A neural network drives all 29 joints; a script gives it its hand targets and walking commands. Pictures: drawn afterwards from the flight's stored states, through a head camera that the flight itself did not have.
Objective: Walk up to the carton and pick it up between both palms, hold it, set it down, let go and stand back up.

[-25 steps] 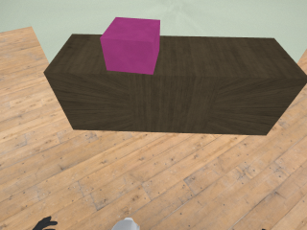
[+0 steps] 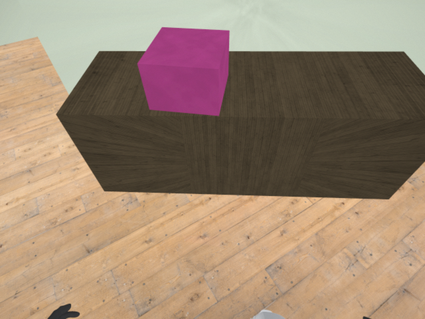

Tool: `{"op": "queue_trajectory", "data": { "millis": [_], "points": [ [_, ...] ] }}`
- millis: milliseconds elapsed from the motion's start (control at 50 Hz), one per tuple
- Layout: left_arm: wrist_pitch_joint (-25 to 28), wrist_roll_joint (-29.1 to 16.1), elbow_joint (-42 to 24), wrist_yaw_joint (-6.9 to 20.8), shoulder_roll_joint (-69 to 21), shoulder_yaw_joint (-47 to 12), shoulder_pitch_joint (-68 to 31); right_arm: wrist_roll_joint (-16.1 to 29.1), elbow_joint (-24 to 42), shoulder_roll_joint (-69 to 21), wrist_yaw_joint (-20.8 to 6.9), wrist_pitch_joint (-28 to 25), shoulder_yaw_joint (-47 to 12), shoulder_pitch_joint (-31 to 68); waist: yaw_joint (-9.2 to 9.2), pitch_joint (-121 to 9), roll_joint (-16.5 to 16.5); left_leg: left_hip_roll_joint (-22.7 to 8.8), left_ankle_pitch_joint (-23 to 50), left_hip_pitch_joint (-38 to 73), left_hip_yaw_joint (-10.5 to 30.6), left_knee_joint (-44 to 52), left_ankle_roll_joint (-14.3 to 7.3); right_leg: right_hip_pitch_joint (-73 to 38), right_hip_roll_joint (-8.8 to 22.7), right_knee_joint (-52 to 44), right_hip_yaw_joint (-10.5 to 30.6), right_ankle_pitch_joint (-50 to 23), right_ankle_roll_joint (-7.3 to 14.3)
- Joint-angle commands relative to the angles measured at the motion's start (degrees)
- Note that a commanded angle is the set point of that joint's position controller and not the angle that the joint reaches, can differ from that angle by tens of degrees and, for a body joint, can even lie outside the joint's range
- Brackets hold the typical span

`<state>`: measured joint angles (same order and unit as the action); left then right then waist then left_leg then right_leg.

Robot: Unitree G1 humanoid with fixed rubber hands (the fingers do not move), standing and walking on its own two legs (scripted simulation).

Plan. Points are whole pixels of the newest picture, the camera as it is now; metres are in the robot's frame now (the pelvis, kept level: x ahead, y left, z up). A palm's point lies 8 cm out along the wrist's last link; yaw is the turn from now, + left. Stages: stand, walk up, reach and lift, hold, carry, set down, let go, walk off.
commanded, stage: walk up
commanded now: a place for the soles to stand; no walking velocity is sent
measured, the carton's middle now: (189, 70) +1.02 +0.13 -0.09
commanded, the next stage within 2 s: none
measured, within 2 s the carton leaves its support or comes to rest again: neither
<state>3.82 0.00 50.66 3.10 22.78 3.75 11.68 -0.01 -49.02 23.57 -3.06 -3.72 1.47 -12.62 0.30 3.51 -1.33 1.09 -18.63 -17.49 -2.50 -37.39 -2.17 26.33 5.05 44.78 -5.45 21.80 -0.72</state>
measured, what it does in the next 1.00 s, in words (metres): walks ahead: right foot, then left foot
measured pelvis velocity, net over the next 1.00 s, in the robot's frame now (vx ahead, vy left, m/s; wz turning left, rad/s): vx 0.23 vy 0.03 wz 0.05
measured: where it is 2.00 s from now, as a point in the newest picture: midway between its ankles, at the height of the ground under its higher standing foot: (205, 275)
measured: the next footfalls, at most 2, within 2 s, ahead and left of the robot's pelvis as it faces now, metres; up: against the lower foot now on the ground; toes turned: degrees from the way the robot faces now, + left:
right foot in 0.02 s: +0.13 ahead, -0.12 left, +0.00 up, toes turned -7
left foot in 0.40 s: +0.25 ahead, +0.14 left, +0.00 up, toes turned +7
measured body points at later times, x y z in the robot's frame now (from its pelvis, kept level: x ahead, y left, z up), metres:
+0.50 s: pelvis +0.12 +0.04 -0.02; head +0.14 +0.04 +0.43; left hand +0.19 +0.37 -0.12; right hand +0.25 -0.27 -0.12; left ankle +0.21 +0.14 -0.72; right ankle +0.09 -0.11 -0.69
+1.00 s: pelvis +0.23 +0.03 -0.01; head +0.25 +0.00 +0.43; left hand +0.30 +0.36 -0.10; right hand +0.34 -0.28 -0.14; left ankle +0.23 +0.15 -0.68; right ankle +0.29 -0.10 -0.72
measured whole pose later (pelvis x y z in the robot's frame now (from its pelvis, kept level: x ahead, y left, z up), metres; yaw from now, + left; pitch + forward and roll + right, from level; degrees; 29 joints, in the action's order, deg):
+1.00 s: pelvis +0.23 +0.03 -0.01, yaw +3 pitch -3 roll -1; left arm 4.9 0.0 51.2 1.1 22.3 3.7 13.5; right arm 0.0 -49.1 24.5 -2.5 -2.0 1.5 -13.3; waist 0.0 4.5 -4.3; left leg -0.9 -24.2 -26.7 0.3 -62.9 -2.1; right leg 22.4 3.6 44.7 -5.8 19.6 0.2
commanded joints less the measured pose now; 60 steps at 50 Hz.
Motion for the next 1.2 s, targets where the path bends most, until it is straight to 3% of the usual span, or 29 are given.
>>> {"op": "queue_trajectory", "data": {
  "millis": [0,20,40,60,80,120,140,280,320,360,400,420,440,460,480,540,680,780,820,840,860,880,900,940,1000,1060,1120,1160,1180],
  "points": [
    [3.55,1.73,1.91,-2.5,17.06,6.16,17.3,-0.34,6.63,9.11,0.51,-0.13,3.13,3.33,-7.96,-10.32,13.44,-2.44,-10.57,-20.35,5.05,-13.22,-3.45,-33.58,4.73,-22.28,12.78,2.55,5.24],
    [4.06,1.97,0.57,-3.14,22.92,7.17,17.81,-0.4,7.56,6.54,0.68,0.04,1.97,3.83,-8.46,-6.72,17.76,3.35,-11.7,-31.6,4.29,-25.29,-0.37,-32.95,20.52,-33.84,37.34,23.59,7.69],
    [3.85,1.66,-0.45,-3.17,24.17,7.09,14.35,-0.55,5.96,12.31,1.19,0.57,3.55,4.73,-8.01,-5.06,8.86,1.76,-10.96,-32.06,11.49,-30.47,-0.16,-27.42,23.68,-37.5,44.14,32.7,10.34],
    [3.84,1.06,-1.67,-3.25,23.1,6.92,9.51,-0.55,5.15,14.81,1.22,0.18,4.17,3.68,-5.66,-1.14,6.54,-1.33,-6.76,-32.5,11.85,-31.19,-0.02,-24.0,24.82,-36.38,42.36,29.36,12.14],
    [3.87,0.69,-2.64,-3.09,20.62,6.5,5.66,-0.63,3.94,15.41,1.1,-0.13,4.61,1.95,-3.93,0.19,5.57,-3.57,-3.04,-30.8,10.97,-29.09,0.51,-23.35,22.6,-34.69,35.81,22.95,12.19],
    [4.08,0.33,-2.55,-2.86,18.26,5.95,5.31,-0.73,2.37,14.24,0.59,-0.15,4.98,-0.12,-2.96,-0.88,7.05,-5.12,0.12,-26.55,9.11,-25.58,1.2,-22.48,16.86,-32.06,22.95,11.39,10.19],
    [4.2,0.44,-2.42,-2.75,18.35,5.81,6.25,-0.85,2.59,13.56,0.21,0.03,5.02,0.11,-3.37,-0.85,8.13,-4.93,1.12,-25.51,8.23,-24.62,1.35,-21.22,16.08,-31.21,20.59,7.49,10.31],
    [3.19,0.85,-3.9,-1.8,20.66,6.35,4.17,-1.63,4.46,13.02,-0.78,0.05,4.82,4.48,-4.42,1.58,10.31,-6.86,-1.57,-22.06,1.49,-12.09,1.57,-17.27,18.12,-29.02,15.98,14.42,15.09],
    [2.91,0.95,-4.35,-1.56,20.78,6.19,3.05,-1.39,4.3,13.42,-0.92,-0.38,4.98,3.6,-3.95,0.58,10.89,-6.31,-0.88,-18.3,0.0,-8.83,1.18,-16.41,17.38,-26.99,13.77,12.55,14.71],
    [2.59,0.93,-5.1,-1.48,20.16,5.72,0.94,-1.15,3.98,13.58,-0.81,-1.06,5.2,1.41,-2.11,-1.56,10.46,-5.62,2.35,-11.32,-1.05,-3.79,0.41,-14.53,16.55,-21.91,10.28,7.46,13.43],
    [2.06,0.93,-5.93,-1.42,16.81,4.33,-3.7,-1.21,1.12,14.08,-0.05,-1.92,6.01,-7.92,4.37,-6.1,4.76,-1.94,3.55,5.73,-1.64,2.53,-0.49,-5.44,11.75,-7.31,2.93,1.57,9.59],
    [1.67,0.61,-5.96,-1.27,12.8,3.07,-2.66,-1.39,-0.94,17.68,0.9,-2.58,7.3,-15.26,8.1,-9.57,-10.28,-4.75,-9.67,16.22,11.58,10.76,-2.6,2.91,4.03,15.06,-3.18,-4.46,6.58],
    [1.44,-0.65,-6.99,-1.19,9.46,2.39,-2.44,-1.37,-0.11,22.28,1.67,-3.16,7.86,-17.29,8.29,-7.57,-18.03,-17.25,-16.52,20.27,44.27,23.1,-6.95,17.92,-5.0,26.6,-0.52,8.19,3.22],
    [0.93,-0.63,-6.47,-1.73,13.62,2.9,-3.19,-0.65,0.77,23.4,2.08,-3.03,8.15,-14.71,6.73,-6.15,-5.79,-21.32,-17.63,17.06,50.29,24.79,-9.36,18.37,-3.37,29.07,6.75,8.57,3.06],
    [0.91,-0.78,-5.56,-1.78,14.6,2.68,-2.3,-0.17,1.11,22.21,2.37,-2.8,7.76,-11.66,4.84,-4.97,-1.71,-20.92,-13.57,15.99,45.35,22.72,-8.92,17.93,-1.89,28.85,8.74,6.09,3.02],
    [0.77,-0.18,-3.92,-1.7,13.31,2.93,1.47,-0.66,1.75,17.16,2.65,-2.7,6.14,-7.62,2.9,-5.0,-3.88,-16.61,2.84,13.91,29.15,17.96,-7.63,15.65,0.51,22.87,8.19,0.77,3.02],
    [0.64,0.79,-4.1,-0.79,13.59,3.43,-1.89,-0.73,2.48,17.05,1.89,-2.44,5.73,-6.05,3.42,-1.71,-4.18,-17.06,-15.27,9.3,23.35,21.83,-11.78,14.16,2.24,9.88,5.53,-2.49,1.49],
    [1.81,0.6,-3.2,-0.53,12.77,3.59,-0.12,-0.51,3.77,16.9,1.04,-1.48,5.51,-1.79,2.28,-2.84,-5.88,-15.64,-9.0,4.29,15.84,18.31,-11.33,2.43,0.72,-3.02,2.39,-4.48,1.79],
    [2.59,0.62,-1.01,-1.2,11.77,3.6,5.57,-0.19,4.68,16.22,0.78,-0.71,5.3,0.68,-0.83,-7.21,-3.96,-13.1,-3.34,0.31,9.9,9.82,-9.2,-10.55,-2.01,-13.47,-0.55,-9.98,2.6],
    [2.9,1.04,0.73,-2.02,12.97,4.45,10.93,-0.34,5.26,13.82,0.71,-0.25,4.49,1.85,-3.96,-9.49,1.18,-10.39,-3.58,-5.98,7.02,0.88,-7.16,-21.26,-3.94,-14.62,-1.2,-9.36,2.86],
    [3.29,1.71,1.95,-2.97,16.85,5.71,17.44,-0.38,6.1,10.12,0.8,0.11,3.34,1.93,-7.39,-10.69,11.9,-5.79,-6.67,-16.45,2.48,-14.99,-4.31,-30.93,2.02,-19.15,9.64,1.09,4.83],
    [3.77,1.9,0.63,-3.6,22.98,6.9,18.9,-0.18,7.95,6.34,0.73,0.18,1.81,3.17,-8.21,-6.97,20.95,0.88,-12.0,-31.02,0.85,-27.83,-0.35,-31.98,18.19,-31.38,37.97,19.32,9.35],
    [3.39,0.96,-0.18,-3.52,24.38,6.97,15.79,-0.66,6.84,12.38,1.31,0.76,3.43,5.57,-8.22,-5.1,11.57,-0.54,-12.65,-32.4,9.09,-31.75,-0.02,-26.57,22.67,-34.86,46.31,25.63,13.72],
    [3.36,0.44,-2.01,-3.47,20.95,6.21,7.96,-0.83,4.84,15.4,1.4,-0.05,4.47,3.06,-4.11,0.15,5.91,-5.71,-6.89,-31.68,8.12,-30.09,0.62,-23.38,21.98,-30.2,37.44,16.38,16.58],
    [3.33,0.49,-2.56,-3.05,19.07,5.56,6.76,-0.64,2.94,13.21,0.43,-0.16,4.67,-0.3,-2.82,-1.56,10.24,-6.88,-5.89,-23.12,3.82,-21.89,1.0,-18.14,15.6,-25.31,21.26,2.17,14.34],
    [2.82,1.0,-3.2,-2.51,20.65,5.79,6.41,-0.91,3.89,13.04,-0.32,0.17,4.93,1.04,-3.8,-1.29,13.23,-5.96,-8.33,-19.6,1.01,-15.37,0.95,-14.13,15.75,-24.65,18.76,9.31,15.5],
    [2.12,1.09,-4.41,-2.18,21.1,5.89,2.76,-1.12,3.39,13.47,-0.68,-0.27,5.19,-1.0,-2.48,-1.87,13.18,-5.2,-4.89,-14.05,-0.75,-8.79,0.66,-11.36,15.74,-22.33,16.96,14.72,14.91],
    [1.58,1.17,-5.25,-2.18,18.83,4.98,-1.75,-1.21,1.32,13.57,-0.36,-1.08,5.76,-8.86,3.2,-5.73,8.88,-2.47,0.34,1.18,-3.13,-1.04,-0.02,-3.5,11.64,-11.23,10.02,14.12,11.71],
    [1.05,1.45,-5.51,-2.28,15.09,3.71,-1.9,-1.46,-0.91,14.41,0.3,-1.54,6.46,-15.48,6.44,-9.12,1.17,-1.05,-3.29,12.26,-0.16,2.3,-0.45,3.88,7.36,1.41,5.52,15.43,9.35]
  ]
}}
